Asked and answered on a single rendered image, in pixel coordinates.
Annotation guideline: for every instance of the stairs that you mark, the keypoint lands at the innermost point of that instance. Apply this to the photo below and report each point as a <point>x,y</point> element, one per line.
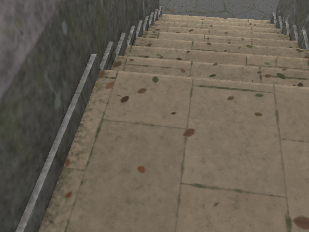
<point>236,49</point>

